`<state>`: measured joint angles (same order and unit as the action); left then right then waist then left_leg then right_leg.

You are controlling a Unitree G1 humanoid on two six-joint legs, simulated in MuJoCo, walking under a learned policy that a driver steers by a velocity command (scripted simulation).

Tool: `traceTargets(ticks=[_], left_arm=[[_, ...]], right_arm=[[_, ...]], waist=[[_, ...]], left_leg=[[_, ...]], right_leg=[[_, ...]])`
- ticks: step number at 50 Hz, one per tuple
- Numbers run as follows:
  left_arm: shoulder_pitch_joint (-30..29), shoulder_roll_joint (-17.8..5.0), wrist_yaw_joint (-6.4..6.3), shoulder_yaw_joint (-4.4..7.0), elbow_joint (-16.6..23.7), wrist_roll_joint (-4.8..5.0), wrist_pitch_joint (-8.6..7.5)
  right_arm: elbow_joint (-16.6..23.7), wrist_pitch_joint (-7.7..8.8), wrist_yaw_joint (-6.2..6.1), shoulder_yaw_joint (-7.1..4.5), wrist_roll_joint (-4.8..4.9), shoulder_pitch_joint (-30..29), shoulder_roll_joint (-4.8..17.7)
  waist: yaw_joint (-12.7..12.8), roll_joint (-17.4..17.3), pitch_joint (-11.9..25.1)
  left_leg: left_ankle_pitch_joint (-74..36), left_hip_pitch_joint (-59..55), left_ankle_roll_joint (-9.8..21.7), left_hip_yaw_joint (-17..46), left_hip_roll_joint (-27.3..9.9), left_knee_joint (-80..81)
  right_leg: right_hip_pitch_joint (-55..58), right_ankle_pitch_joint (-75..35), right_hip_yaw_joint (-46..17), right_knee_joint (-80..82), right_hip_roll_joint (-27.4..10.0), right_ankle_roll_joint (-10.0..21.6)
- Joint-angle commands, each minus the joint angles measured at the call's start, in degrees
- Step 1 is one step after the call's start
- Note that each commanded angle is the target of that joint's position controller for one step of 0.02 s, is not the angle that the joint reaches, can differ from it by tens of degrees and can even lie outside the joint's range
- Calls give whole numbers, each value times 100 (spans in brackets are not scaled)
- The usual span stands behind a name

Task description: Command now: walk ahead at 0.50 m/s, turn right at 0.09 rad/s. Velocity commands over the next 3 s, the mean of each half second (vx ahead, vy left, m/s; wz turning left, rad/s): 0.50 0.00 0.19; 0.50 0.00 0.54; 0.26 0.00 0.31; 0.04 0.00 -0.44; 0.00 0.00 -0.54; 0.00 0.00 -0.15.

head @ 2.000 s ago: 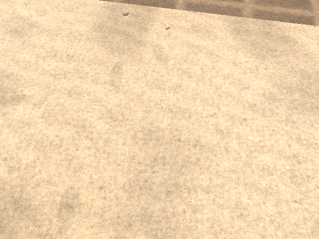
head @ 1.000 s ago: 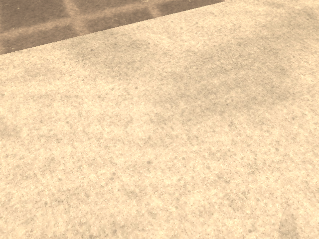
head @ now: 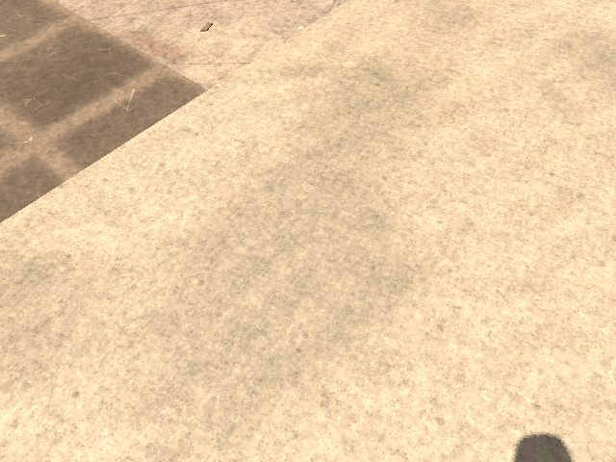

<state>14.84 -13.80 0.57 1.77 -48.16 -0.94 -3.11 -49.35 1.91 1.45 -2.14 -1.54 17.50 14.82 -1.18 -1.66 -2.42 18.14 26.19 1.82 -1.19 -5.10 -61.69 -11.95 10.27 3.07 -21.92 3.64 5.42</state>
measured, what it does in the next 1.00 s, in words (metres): walks ahead, turning left: left foot, then right foot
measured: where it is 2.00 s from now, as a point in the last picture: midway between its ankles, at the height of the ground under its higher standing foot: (257, 372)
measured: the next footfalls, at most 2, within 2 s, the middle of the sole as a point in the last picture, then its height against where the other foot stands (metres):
left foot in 0.38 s outside the picture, level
right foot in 0.90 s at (322, 373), level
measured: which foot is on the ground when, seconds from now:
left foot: up 0.00-0.36, down 0.38-0.90, up 0.92-1.00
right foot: down 0.00-0.40, up 0.42-0.88, down 0.90-1.00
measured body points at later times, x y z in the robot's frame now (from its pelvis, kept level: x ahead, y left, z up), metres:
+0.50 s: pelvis +0.27 +0.05 -0.01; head +0.30 +0.06 +0.43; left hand +0.29 +0.31 -0.15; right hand +0.41 -0.20 -0.14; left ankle +0.32 +0.11 -0.74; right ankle +0.17 -0.08 -0.64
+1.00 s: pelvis +0.55 +0.07 -0.01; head +0.58 +0.07 +0.44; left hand +0.61 +0.37 -0.10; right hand +0.70 -0.18 -0.14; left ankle +0.39 +0.12 -0.66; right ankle +0.65 +0.00 -0.74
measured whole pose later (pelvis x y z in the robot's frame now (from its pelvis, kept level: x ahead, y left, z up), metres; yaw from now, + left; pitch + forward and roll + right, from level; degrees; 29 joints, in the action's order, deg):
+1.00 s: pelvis +0.55 +0.07 -0.01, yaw +27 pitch +1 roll +0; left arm 6.7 -14.7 -0.6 1.3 -42.4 -2.3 -3.8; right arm -48.1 1.7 0.4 -4.4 -0.9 20.4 17.8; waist -3.2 -1.8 -2.1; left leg 23.4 17.5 4.4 4.7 4.9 -61.6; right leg -20.4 10.0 2.1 -29.2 0.5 1.7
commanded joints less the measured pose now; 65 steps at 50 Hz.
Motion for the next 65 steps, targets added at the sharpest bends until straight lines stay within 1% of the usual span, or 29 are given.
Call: traceTargets(ticks=[1,7,13,16,18,19,20,21,22,23,25,27,29,35,39,41,43,44,45,46,47,48,49,50,52,55,57,61,65], left_arm=[[254,-695,-19,175,97,69,-184],[761,-689,-21,169,-249,57,-205],[1152,-686,-133,142,-583,-51,-223],[981,-820,-203,149,-636,-80,-212],[890,-979,-224,183,-636,-103,-137],[819,-980,-236,164,-528,-73,-135],[1050,-552,-148,69,-199,98,-189],[819,-754,-108,141,-124,-19,-238],[387,-752,-66,138,22,-56,-277],[187,-721,-43,111,88,-26,-335],[179,-621,-47,102,127,-129,-212],[245,-499,-17,75,157,-203,-20],[-25,-454,3,63,297,-193,59],[-1400,-447,56,21,795,-122,50],[-1932,-510,69,-13,1050,-66,-18],[-1766,-637,57,11,1077,-50,-68],[-949,-846,-6,93,862,-34,-132],[-228,-1012,-74,166,677,-74,-208],[664,-1441,-180,269,636,-202,-253],[669,-1933,-209,386,668,-261,-158],[363,-1497,-181,353,684,-173,-73],[24,-962,-158,226,772,-124,-66],[-193,-719,-135,158,748,-121,-77],[-171,-644,-142,131,692,-116,-105],[-10,-636,-124,131,549,-61,-203],[127,-702,-91,169,442,6,-316],[164,-718,-98,183,382,23,-293],[95,-781,-123,204,345,39,-191],[499,-924,-113,231,88,63,-103]], right_arm=[[150,-75,65,-113,-58,331,349],[499,-56,77,-72,-17,-929,265],[764,-3,111,-14,8,-1684,254],[715,32,74,-51,-18,-1386,301],[372,84,23,-170,-57,-244,486],[116,116,-21,-295,-146,680,781],[118,87,-94,-534,-175,1187,1555],[95,37,-38,-508,71,861,1465],[124,7,-35,-487,166,450,1341],[171,-2,-43,-408,139,158,994],[163,19,-85,-307,155,-144,663],[148,111,-85,-306,162,-67,705],[117,154,-90,-353,166,81,866],[64,106,-112,-395,157,706,914],[83,76,-164,-411,76,948,966],[175,78,-212,-436,48,784,1052],[305,104,-211,-466,36,425,1175],[319,144,-164,-448,82,349,1126],[481,200,-112,-333,155,396,730],[661,181,-117,-237,311,1081,266],[474,78,-179,-276,105,1027,764],[452,44,-136,-309,43,618,858],[497,31,-78,-292,40,375,756],[520,-14,-23,-290,-15,265,694],[543,-142,73,-272,-61,269,603],[719,-228,131,-243,-45,-101,504],[853,-237,142,-205,-48,-394,425],[1071,-210,239,-69,-5,-976,201],[1057,-163,160,-53,-88,-1003,280]], waist=[[-73,550,122],[195,461,-242],[406,423,-465],[194,537,-201],[-297,564,499],[-693,386,1003],[-639,-848,1686],[-442,-757,1897],[-288,-328,1080],[-173,86,512],[201,208,55],[292,52,178],[270,1,135],[-248,-179,-1],[-431,-236,32],[-266,-299,67],[151,-313,312],[530,-1,691],[840,656,1548],[430,1976,2058],[305,1195,1546],[298,507,810],[224,351,430],[184,591,276],[99,857,226],[28,719,148],[21,724,113],[125,891,128],[205,910,290]], left_leg=[[-491,586,-90,65,-158,130],[-1571,1254,-216,-29,-153,1502],[-1658,1132,189,-160,198,2515],[-997,397,516,-516,593,2791],[-724,-913,784,-689,1018,3156],[-747,-2345,1067,-33,629,3341],[-600,-4088,1945,2732,-1026,3550],[-1158,-4341,2240,4479,-1499,4374],[-914,-3670,2061,3588,-1307,4426],[-1177,-2871,1855,2966,-1126,4601],[-1850,-1804,1479,2153,-571,4852],[-2296,-1488,1468,1817,-340,4937],[-2269,-1349,1463,1659,-190,5055],[-2238,-1906,1152,1774,-2,4963],[-2848,-2402,1087,2036,-121,4540],[-3004,-2410,942,2247,-210,4284],[-3507,-2058,726,2318,-110,3671],[-3499,-1775,583,2075,242,2701],[-2304,-1170,430,1580,618,1159],[1407,566,256,867,1488,-225],[1225,1137,316,809,925,-828],[637,1109,304,789,688,-838],[269,970,249,712,509,-629],[134,850,197,653,370,-462],[-27,689,111,543,304,-407],[-294,1008,-18,440,285,-294],[-548,1111,-118,273,293,172],[-1491,335,-65,-182,372,1774],[-1143,-391,177,-168,647,2732]], right_leg=[[421,-1304,-1236,1396,-1429,718],[865,-1500,-817,1618,-1351,687],[1664,-2376,-211,1466,-1615,475],[2010,-4591,143,572,-1662,296],[1941,-5580,406,-1240,-1550,159],[933,-4442,523,-2657,-1426,21],[-1246,-1383,716,-5085,-484,-292],[-2329,1768,-342,-5947,73,-291],[-2742,1317,-716,-5909,-369,-246],[-2684,890,-644,-5477,-615,-261],[-2138,741,-612,-4657,-872,-403],[-1839,692,-500,-4295,-875,-576],[-1969,397,-392,-3824,-889,-727],[-2449,-859,-357,-2107,-767,-903],[-2351,-827,-386,-1447,-547,-826],[-1846,-569,-502,-1048,-472,-711],[-553,-128,-452,-676,-254,-535],[496,-207,-538,-291,-371,-376],[1786,956,-1728,-79,-1599,-82],[2967,1421,-4279,539,-2988,576],[2395,2168,-4627,642,-2901,654],[1623,2002,-3678,733,-2594,513],[1089,1156,-2829,850,-2283,391],[809,475,-2196,932,-2049,270],[569,-426,-1486,1034,-1820,194],[649,-2364,-811,1016,-1909,339],[691,-3509,-265,871,-1841,354],[444,-3612,573,682,-1554,185],[786,-4118,319,78,-1705,162]])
